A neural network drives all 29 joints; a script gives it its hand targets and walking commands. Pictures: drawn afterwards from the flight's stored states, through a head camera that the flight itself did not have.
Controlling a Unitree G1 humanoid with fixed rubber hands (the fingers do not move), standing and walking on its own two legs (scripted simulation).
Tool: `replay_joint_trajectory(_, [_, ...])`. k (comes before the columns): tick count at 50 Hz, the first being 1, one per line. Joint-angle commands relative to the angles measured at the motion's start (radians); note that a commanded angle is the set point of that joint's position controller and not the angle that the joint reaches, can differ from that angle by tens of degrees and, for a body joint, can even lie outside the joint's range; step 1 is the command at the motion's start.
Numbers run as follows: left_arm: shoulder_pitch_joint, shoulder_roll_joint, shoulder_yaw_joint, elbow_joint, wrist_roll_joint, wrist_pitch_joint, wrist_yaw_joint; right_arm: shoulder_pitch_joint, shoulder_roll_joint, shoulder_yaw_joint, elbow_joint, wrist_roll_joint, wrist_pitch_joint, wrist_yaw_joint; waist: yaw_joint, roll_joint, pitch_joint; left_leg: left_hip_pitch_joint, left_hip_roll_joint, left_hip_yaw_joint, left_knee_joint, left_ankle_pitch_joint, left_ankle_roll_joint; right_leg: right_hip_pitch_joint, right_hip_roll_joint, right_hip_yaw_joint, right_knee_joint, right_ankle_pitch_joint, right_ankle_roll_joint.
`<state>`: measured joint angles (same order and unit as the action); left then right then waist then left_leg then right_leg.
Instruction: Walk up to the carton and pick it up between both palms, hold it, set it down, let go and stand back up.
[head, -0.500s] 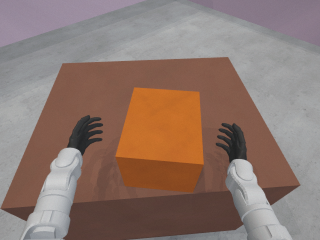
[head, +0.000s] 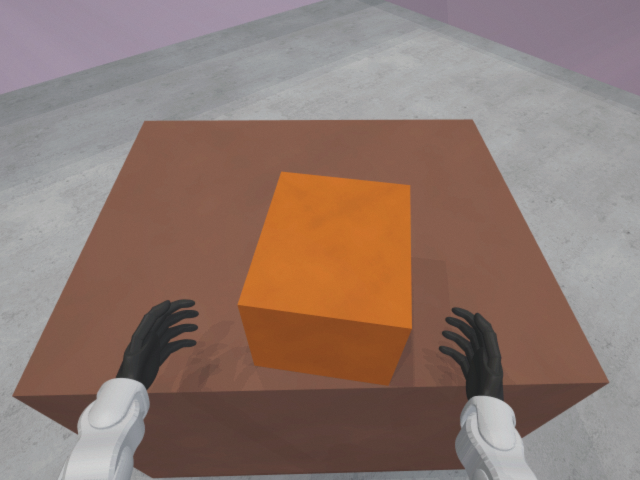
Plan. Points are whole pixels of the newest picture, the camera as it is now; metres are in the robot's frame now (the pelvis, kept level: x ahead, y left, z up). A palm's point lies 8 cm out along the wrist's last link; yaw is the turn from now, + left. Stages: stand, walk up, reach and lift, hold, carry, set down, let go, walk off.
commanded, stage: set down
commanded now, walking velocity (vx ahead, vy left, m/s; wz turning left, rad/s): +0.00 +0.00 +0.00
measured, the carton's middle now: (332, 274) +0.41 -0.01 -0.02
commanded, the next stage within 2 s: let go in 1.70 s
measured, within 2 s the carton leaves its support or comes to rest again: neither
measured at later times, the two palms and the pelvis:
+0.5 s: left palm (131, 422) +0.20 +0.24 -0.02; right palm (484, 419) +0.19 -0.18 -0.02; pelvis +0.01 +0.00 +0.00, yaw +0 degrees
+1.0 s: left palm (143, 448) +0.18 +0.23 -0.04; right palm (498, 429) +0.18 -0.20 -0.05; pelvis +0.02 -0.01 +0.00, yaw +0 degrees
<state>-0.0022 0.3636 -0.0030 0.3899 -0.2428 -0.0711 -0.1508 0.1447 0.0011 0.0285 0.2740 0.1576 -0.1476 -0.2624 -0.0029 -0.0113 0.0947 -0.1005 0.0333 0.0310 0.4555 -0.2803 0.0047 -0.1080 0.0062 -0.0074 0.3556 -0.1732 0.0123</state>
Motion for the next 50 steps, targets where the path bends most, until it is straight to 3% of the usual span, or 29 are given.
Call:
replay_joint_trajectory(1, [-0.173, 0.161, 0.055, -0.182, -0.012, -0.074, 0.008, -0.117, -0.033, -0.017, -0.181, -0.016, -0.062, 0.007, 0.0, 0.117, -0.201, -0.04, 0.001, -0.009, -0.066, 0.226, -0.037, 0.093, -0.003, 0.03, -0.016, 0.097, -0.072])
replay_joint_trajectory(2, [-0.2, 0.171, 0.041, -0.161, -0.032, -0.073, 0.006, -0.155, -0.037, -0.021, -0.199, -0.021, -0.057, 0.007, -0.003, 0.088, -0.191, -0.067, 0.0, -0.005, -0.07, 0.175, -0.024, 0.088, -0.007, 0.035, -0.018, 0.063, -0.069])
replay_joint_trajectory(3, [-0.076, 0.147, 0.043, -0.18, -0.02, -0.087, 0.005, -0.021, -0.01, 0.002, -0.173, -0.014, -0.066, 0.007, 0.003, 0.091, -0.174, -0.051, 0.004, -0.011, -0.076, 0.193, -0.021, 0.118, -0.008, 0.034, -0.014, 0.094, -0.071])
replay_joint_trajectory(4, [-0.116, 0.163, 0.03, -0.192, -0.033, -0.093, -0.001, -0.065, -0.022, -0.014, -0.201, -0.022, -0.078, 0.001, -0.009, 0.085, -0.197, -0.046, 0.002, -0.008, -0.071, 0.206, -0.024, 0.109, -0.011, 0.036, -0.015, 0.106, -0.067])
replay_joint_trajectory(6, [-0.111, 0.177, 0.036, -0.196, -0.042, -0.106, 0.005, -0.08, -0.027, -0.002, -0.193, -0.011, -0.077, 0.009, 0.016, 0.107, -0.183, -0.069, 0.006, -0.013, -0.068, 0.185, -0.027, 0.089, -0.01, 0.037, -0.008, 0.053, -0.074])
replay_joint_trajectory(9, [-0.052, 0.166, 0.014, -0.184, -0.046, -0.114, 0.005, -0.025, -0.031, -0.019, -0.174, -0.025, -0.088, 0.011, -0.001, 0.108, -0.164, -0.056, 0.013, -0.022, -0.072, 0.178, -0.035, 0.087, -0.006, 0.033, -0.016, 0.039, -0.074])
replay_joint_trajectory(10, [-0.035, 0.158, 0.016, -0.193, -0.043, -0.117, 0.011, -0.02, -0.024, -0.021, -0.162, -0.024, -0.094, 0.018, 0.02, 0.129, -0.161, -0.068, 0.019, -0.025, -0.076, 0.172, -0.04, 0.082, -0.001, 0.03, -0.01, 0.01, -0.082])
replay_joint_trajectory(11, [-0.039, 0.155, 0.0, -0.206, -0.051, -0.12, 0.014, -0.017, -0.03, -0.041, -0.154, -0.033, -0.096, 0.022, -0.002, 0.127, -0.143, -0.066, 0.018, -0.026, -0.079, 0.173, -0.042, 0.076, -0.001, 0.031, -0.014, 0.013, -0.082])
replay_joint_trajectory(13, [-0.032, 0.168, -0.002, -0.234, -0.046, -0.132, 0.015, -0.008, -0.031, -0.047, -0.149, -0.04, -0.105, 0.02, -0.014, 0.124, -0.146, -0.048, 0.015, -0.025, -0.064, 0.229, -0.049, 0.082, -0.001, 0.03, -0.008, 0.065, -0.074])
replay_joint_trajectory(14, [-0.005, 0.174, 0.01, -0.22, -0.042, -0.134, 0.014, 0.007, -0.025, -0.025, -0.144, -0.036, -0.108, 0.022, 0.006, 0.116, -0.138, -0.039, 0.011, -0.023, -0.055, 0.25, -0.046, 0.084, -0.009, 0.039, -0.011, 0.077, -0.074])
replay_joint_trajectory(15, [0.038, 0.159, 0.008, -0.206, -0.03, -0.133, 0.011, 0.033, -0.027, -0.022, -0.128, -0.031, -0.113, 0.026, -0.001, 0.111, -0.14, -0.015, 0.009, -0.028, -0.05, 0.269, -0.047, 0.084, -0.007, 0.038, -0.012, 0.093, -0.07])
replay_joint_trajectory(20, [0.11, 0.159, 0.023, -0.185, -0.008, -0.143, 0.006, 0.067, -0.031, -0.021, -0.101, -0.034, -0.152, 0.036, 0.022, 0.108, -0.105, -0.005, 0.003, -0.023, -0.046, 0.306, -0.053, 0.076, -0.006, 0.036, -0.019, 0.098, -0.074])
replay_joint_trajectory(24, [0.145, 0.138, 0.023, -0.193, 0.006, -0.141, 0.007, 0.083, -0.047, -0.024, -0.085, -0.043, -0.165, 0.05, 0.031, 0.109, -0.104, 0.009, 0.004, -0.018, -0.063, 0.29, -0.054, 0.078, -0.007, 0.033, -0.03, 0.082, -0.07])
replay_joint_trajectory(25, [0.132, 0.142, 0.016, -0.198, 0.005, -0.141, 0.009, 0.077, -0.05, -0.036, -0.073, -0.048, -0.17, 0.051, 0.009, 0.104, -0.101, 0.02, 0.003, -0.019, -0.062, 0.297, -0.057, 0.071, -0.005, 0.033, -0.031, 0.092, -0.068])
replay_joint_trajectory(28, [0.155, 0.13, 0.013, -0.184, 0.018, -0.124, 0.021, 0.076, -0.069, -0.045, -0.029, -0.049, -0.17, 0.07, 0.025, 0.12, -0.082, 0.006, 0.006, -0.018, -0.076, 0.288, -0.059, 0.092, 0.003, 0.026, -0.032, 0.065, -0.073])
replay_joint_trajectory(30, [0.18, 0.128, 0.009, -0.218, 0.011, -0.129, 0.033, 0.09, -0.071, -0.047, -0.048, -0.045, -0.185, 0.083, 0.029, 0.122, -0.105, 0.017, 0.007, -0.015, -0.071, 0.336, -0.067, 0.096, 0.0, 0.031, -0.024, 0.121, -0.073])
replay_joint_trajectory(33, [0.175, 0.118, 0.006, -0.173, 0.022, -0.119, 0.035, 0.08, -0.093, -0.052, 0.009, -0.041, -0.175, 0.101, 0.024, 0.109, -0.105, 0.032, 0.006, -0.017, -0.082, 0.332, -0.069, 0.093, 0.006, 0.029, -0.042, 0.084, -0.068])
replay_joint_trajectory(35, [0.173, 0.123, 0.004, -0.15, 0.019, -0.116, 0.037, 0.075, -0.095, -0.053, 0.005, -0.051, -0.17, 0.106, 0.017, 0.066, -0.099, 0.027, -0.002, -0.01, -0.089, 0.31, -0.054, 0.104, -0.001, 0.031, -0.047, 0.101, -0.059])
replay_joint_trajectory(38, [0.191, 0.102, 0.007, -0.125, 0.05, -0.09, 0.049, 0.081, -0.118, -0.065, 0.077, -0.06, -0.159, 0.123, 0.027, 0.101, -0.09, 0.029, -0.004, 0.0, -0.091, 0.345, -0.063, 0.112, 0.008, 0.028, -0.041, 0.12, -0.064])
replay_joint_trajectory(39, [0.175, 0.116, 0.015, -0.159, 0.042, -0.097, 0.047, 0.081, -0.099, -0.054, 0.035, -0.052, -0.165, 0.121, 0.029, 0.088, -0.101, 0.032, -0.009, 0.004, -0.091, 0.354, -0.061, 0.124, -0.003, 0.037, -0.046, 0.144, -0.058])
replay_joint_trajectory(41, [0.193, 0.077, 0.011, -0.114, 0.085, -0.069, 0.053, 0.084, -0.126, -0.051, 0.137, -0.058, -0.146, 0.136, 0.026, 0.123, -0.061, 0.059, -0.008, -0.003, -0.101, 0.354, -0.074, 0.095, 0.003, 0.025, -0.055, 0.124, -0.064])
replay_joint_trajectory(44, [0.185, 0.078, 0.005, -0.135, 0.065, -0.05, 0.056, 0.074, -0.134, -0.064, 0.089, -0.07, -0.147, 0.141, 0.017, 0.06, -0.086, 0.055, -0.013, 0.009, -0.11, 0.336, -0.06, 0.106, -0.002, 0.024, -0.058, 0.153, -0.048])
replay_joint_trajectory(46, [0.197, 0.085, 0.024, -0.108, 0.073, -0.048, 0.054, 0.081, -0.132, -0.06, 0.087, -0.075, -0.151, 0.14, 0.028, 0.03, -0.077, 0.046, -0.017, 0.019, -0.109, 0.346, -0.056, 0.126, 0.002, 0.026, -0.058, 0.175, -0.039])
replay_joint_trajectory(48, [0.194, 0.067, 0.026, -0.071, 0.1, -0.029, 0.057, 0.065, -0.158, -0.064, 0.143, -0.085, -0.14, 0.156, 0.03, 0.045, -0.069, 0.054, -0.017, 0.023, -0.117, 0.35, -0.058, 0.124, 0.01, 0.015, -0.063, 0.155, -0.041])
replay_joint_trajectory(50, [0.185, 0.046, 0.026, -0.044, 0.13, 0.002, 0.065, 0.059, -0.168, -0.077, 0.208, -0.087, -0.123, 0.168, 0.03, 0.101, -0.041, 0.054, -0.017, 0.024, -0.132, 0.326, -0.068, 0.114, 0.014, 0.009, -0.07, 0.102, -0.056])
